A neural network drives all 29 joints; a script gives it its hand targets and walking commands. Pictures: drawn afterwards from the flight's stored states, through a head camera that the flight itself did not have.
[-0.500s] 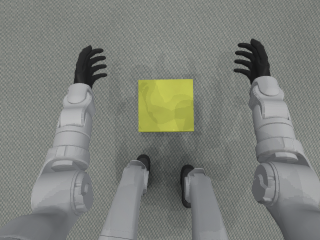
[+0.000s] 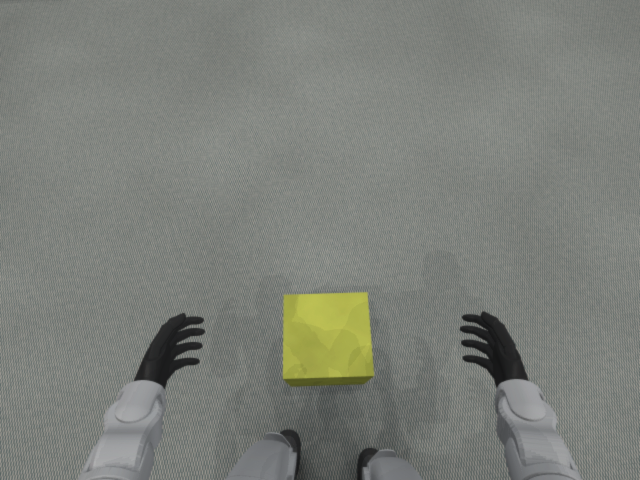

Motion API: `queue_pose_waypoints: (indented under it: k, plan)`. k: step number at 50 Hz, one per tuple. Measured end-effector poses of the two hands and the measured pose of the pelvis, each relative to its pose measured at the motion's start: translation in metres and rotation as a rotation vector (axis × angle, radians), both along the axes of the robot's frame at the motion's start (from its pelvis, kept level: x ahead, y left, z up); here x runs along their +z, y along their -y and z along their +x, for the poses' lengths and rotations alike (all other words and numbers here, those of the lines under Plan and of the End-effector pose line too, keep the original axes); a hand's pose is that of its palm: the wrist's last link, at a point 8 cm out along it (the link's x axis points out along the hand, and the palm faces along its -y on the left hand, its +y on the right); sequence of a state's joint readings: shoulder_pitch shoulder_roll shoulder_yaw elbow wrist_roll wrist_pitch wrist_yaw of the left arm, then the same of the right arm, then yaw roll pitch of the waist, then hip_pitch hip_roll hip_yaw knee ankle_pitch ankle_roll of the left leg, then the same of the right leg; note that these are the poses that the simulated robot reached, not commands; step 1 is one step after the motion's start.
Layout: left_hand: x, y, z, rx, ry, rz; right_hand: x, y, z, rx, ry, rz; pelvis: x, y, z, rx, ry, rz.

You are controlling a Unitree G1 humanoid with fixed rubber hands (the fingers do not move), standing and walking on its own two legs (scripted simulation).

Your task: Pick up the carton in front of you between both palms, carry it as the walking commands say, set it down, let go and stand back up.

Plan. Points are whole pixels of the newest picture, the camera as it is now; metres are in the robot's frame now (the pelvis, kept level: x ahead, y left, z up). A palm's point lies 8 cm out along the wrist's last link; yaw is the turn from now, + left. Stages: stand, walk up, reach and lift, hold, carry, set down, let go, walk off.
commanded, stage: let go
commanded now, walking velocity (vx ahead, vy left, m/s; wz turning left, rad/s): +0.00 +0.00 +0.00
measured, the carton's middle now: (326, 342) +0.37 +0.02 -0.63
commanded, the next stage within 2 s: stand in 0.66 s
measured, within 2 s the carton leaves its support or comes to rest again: neither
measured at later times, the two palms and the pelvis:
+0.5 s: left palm (144, 423) +0.17 +0.21 -0.04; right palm (563, 451) +0.17 -0.25 -0.04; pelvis +0.01 -0.02 +0.02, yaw +1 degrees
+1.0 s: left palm (90, 442) +0.14 +0.28 -0.07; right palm (600, 473) +0.15 -0.29 -0.05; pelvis +0.02 +0.00 +0.02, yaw +0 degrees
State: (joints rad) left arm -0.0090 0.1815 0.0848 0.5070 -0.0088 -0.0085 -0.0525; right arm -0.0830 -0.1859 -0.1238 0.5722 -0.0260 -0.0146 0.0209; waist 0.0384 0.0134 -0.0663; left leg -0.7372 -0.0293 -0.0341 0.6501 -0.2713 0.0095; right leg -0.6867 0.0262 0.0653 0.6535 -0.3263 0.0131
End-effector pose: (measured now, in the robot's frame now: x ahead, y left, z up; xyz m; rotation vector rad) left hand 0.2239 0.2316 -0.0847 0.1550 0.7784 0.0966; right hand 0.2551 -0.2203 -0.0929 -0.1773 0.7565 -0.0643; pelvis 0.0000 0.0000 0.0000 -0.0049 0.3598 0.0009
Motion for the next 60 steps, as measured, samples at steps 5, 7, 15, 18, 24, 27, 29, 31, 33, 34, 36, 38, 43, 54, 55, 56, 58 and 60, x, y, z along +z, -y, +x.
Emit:
queue_pose_waypoints:
  k: [5,7,15,18,24,27,29,31,33,34,36,38,43,54,55,56,58,60]
  plan:
    - [0.023,0.003,-0.033,0.008,-0.005,0.001,0.022,0.008,-0.034,0.002,-0.008,-0.002,0.015,0.004,0.008,0.003,0.126,0.005]
    - [0.030,0.004,-0.044,0.007,-0.007,0.002,0.030,0.012,-0.046,0.002,-0.010,-0.003,0.019,0.006,0.010,0.004,0.177,0.007]
    - [0.042,0.010,-0.059,-0.015,-0.009,-0.001,0.049,0.026,-0.077,0.003,-0.022,-0.005,0.026,0.015,0.012,0.011,0.342,0.015]
    - [0.043,0.013,-0.057,-0.023,-0.009,-0.003,0.052,0.028,-0.081,0.004,-0.028,-0.005,0.025,0.017,0.010,0.011,0.385,0.017]
    - [0.043,0.017,-0.055,-0.031,-0.015,-0.002,0.054,0.028,-0.084,0.002,-0.036,-0.001,0.024,0.018,0.008,0.007,0.437,0.017]
    - [0.043,0.016,-0.056,-0.031,-0.021,0.001,0.053,0.026,-0.084,0.001,-0.037,0.001,0.024,0.017,0.007,0.006,0.450,0.016]
    - [0.043,0.014,-0.057,-0.028,-0.030,0.010,0.053,0.025,-0.084,-0.004,-0.035,0.002,0.024,0.016,0.007,0.007,0.454,0.016]
    - [0.045,0.011,-0.057,-0.016,-0.038,0.028,0.050,0.024,-0.086,-0.011,-0.033,-0.002,0.023,0.014,0.007,0.011,0.454,0.015]
    - [0.046,0.007,-0.057,-0.004,-0.039,0.040,0.048,0.023,-0.088,-0.014,-0.035,-0.005,0.022,0.013,0.008,0.014,0.454,0.015]
    - [0.046,0.004,-0.057,0.003,-0.032,0.053,0.046,0.023,-0.089,-0.009,-0.042,-0.023,0.022,0.012,0.008,0.014,0.443,0.014]
    - [0.042,-0.007,-0.058,0.015,-0.026,0.092,0.040,0.030,-0.093,-0.009,-0.070,-0.072,0.021,0.011,0.008,0.014,0.419,0.011]
    - [0.037,-0.019,-0.062,0.024,-0.035,0.124,0.037,0.040,-0.098,-0.017,-0.094,-0.116,0.020,0.010,0.009,0.012,0.401,0.008]
    - [0.025,-0.042,-0.073,0.032,-0.085,0.161,0.038,0.062,-0.105,-0.044,-0.134,-0.190,0.019,0.006,0.012,0.008,0.375,0.003]
    - [0.011,-0.055,-0.081,0.018,-0.163,0.173,0.040,0.069,-0.102,-0.067,-0.158,-0.230,0.021,-0.002,0.020,0.003,0.367,-0.001]
    - [0.011,-0.055,-0.081,0.017,-0.166,0.173,0.039,0.068,-0.103,-0.068,-0.162,-0.229,0.021,-0.002,0.020,0.003,0.368,-0.001]
    - [0.010,-0.056,-0.081,0.017,-0.170,0.174,0.038,0.067,-0.103,-0.068,-0.166,-0.227,0.021,-0.003,0.021,0.002,0.369,0.000]
    - [0.010,-0.057,-0.082,0.016,-0.176,0.176,0.037,0.066,-0.104,-0.068,-0.174,-0.224,0.022,-0.004,0.021,0.002,0.370,0.000]
    - [0.010,-0.059,-0.082,0.016,-0.182,0.179,0.035,0.065,-0.106,-0.069,-0.184,-0.222,0.022,-0.005,0.021,0.001,0.372,0.000]
